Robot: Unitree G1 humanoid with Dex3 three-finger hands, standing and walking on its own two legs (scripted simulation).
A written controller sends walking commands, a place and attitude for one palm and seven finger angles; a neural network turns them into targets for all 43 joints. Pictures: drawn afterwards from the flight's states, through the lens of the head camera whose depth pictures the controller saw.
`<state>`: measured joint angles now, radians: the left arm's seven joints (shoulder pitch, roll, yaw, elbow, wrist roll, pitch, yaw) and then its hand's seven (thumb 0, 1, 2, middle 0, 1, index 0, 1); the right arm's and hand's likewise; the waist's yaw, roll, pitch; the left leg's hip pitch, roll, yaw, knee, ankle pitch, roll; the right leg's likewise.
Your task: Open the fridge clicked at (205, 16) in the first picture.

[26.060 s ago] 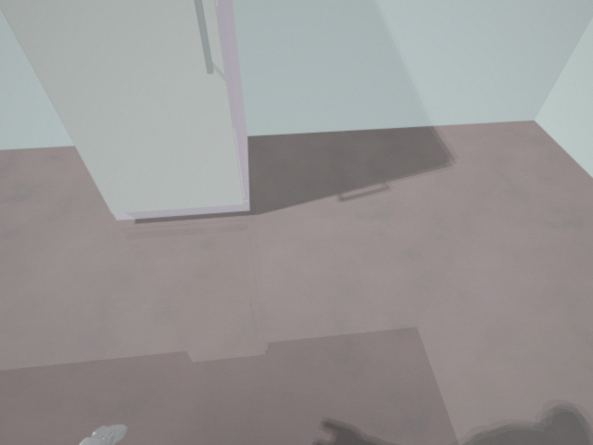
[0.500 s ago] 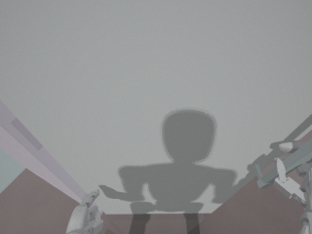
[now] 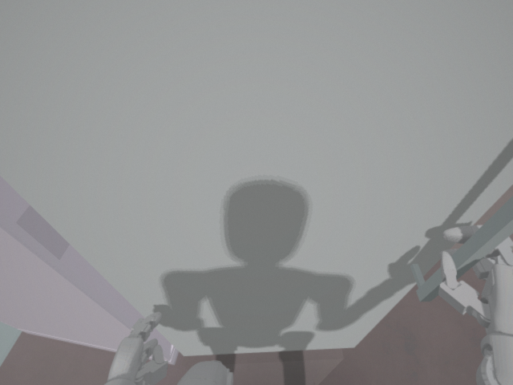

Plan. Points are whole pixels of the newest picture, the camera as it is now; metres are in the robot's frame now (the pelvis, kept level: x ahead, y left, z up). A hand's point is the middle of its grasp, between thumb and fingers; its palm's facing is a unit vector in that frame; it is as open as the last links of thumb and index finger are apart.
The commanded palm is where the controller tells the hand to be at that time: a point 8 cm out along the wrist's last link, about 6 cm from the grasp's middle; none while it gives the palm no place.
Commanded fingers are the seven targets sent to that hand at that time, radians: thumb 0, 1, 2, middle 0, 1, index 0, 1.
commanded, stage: stop walking and hold the door back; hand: right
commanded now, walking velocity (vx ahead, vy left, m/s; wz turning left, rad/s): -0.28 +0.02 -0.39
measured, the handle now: (477, 224) +0.31 -0.25 +0.14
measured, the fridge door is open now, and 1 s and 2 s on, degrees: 77 77 76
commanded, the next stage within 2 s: loosen the grip on the handle in 1.08 s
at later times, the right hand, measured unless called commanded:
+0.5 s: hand (450, 297) +0.24 -0.22 +0.08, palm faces +0.43 +0.86 -0.27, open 5.5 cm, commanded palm +0.21 -0.27 +0.07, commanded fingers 0.00 -0.90 -0.90 0.45 1.40 0.45 1.40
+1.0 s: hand (443, 273) +0.27 -0.22 +0.08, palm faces +0.39 +0.88 -0.27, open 5.4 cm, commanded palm +0.21 -0.27 +0.07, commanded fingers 0.00 -0.90 -0.90 0.45 1.40 0.45 1.40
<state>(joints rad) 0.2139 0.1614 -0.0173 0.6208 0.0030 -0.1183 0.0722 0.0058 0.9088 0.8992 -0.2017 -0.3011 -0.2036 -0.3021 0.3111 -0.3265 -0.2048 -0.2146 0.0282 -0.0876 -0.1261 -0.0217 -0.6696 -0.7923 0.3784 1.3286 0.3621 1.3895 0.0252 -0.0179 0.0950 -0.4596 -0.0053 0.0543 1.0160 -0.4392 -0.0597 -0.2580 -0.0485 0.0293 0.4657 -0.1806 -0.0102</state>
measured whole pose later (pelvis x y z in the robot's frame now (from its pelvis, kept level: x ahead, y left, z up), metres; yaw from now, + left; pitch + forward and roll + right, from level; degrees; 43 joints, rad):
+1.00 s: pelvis -0.10 +0.05 -0.01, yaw -6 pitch -2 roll -1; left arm 0.22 0.27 -0.02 0.72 -0.04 -0.05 0.09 0.00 0.92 0.90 -0.21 -0.30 -0.21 -0.30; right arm -0.43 -0.37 -0.29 0.67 0.03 -0.18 -0.06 -0.04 -0.69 -0.79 0.45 1.40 0.43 1.40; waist 0.05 -0.03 0.11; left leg -0.29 0.01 0.09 0.56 -0.24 0.06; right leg -0.39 -0.03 -0.02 0.95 -0.46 0.02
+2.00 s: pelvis -0.07 +0.02 -0.03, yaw -5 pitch +8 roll +0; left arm 0.25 0.27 0.00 0.69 -0.01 -0.10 0.07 0.01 0.91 0.90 -0.20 -0.30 -0.20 -0.30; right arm -0.31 -0.33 -0.27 0.56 0.04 -0.27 -0.09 -0.01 0.55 -0.20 0.26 1.16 0.26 1.17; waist 0.01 -0.01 -0.07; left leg -0.50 0.02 0.06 0.71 -0.35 0.01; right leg -0.50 -0.02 -0.05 0.72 -0.35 -0.01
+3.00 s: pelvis -0.07 +0.00 -0.03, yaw -6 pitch +8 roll +2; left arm 0.24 0.26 -0.02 0.64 -0.02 -0.10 0.09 0.01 0.91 0.90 -0.20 -0.30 -0.20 -0.30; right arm -0.03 -0.41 -0.42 0.36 0.18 -0.30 0.16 -0.01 0.55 -0.20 0.25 1.15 0.25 1.15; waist -0.03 -0.02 -0.09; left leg -0.51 0.03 0.08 0.73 -0.36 -0.01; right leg -0.54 -0.01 -0.04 0.79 -0.39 -0.04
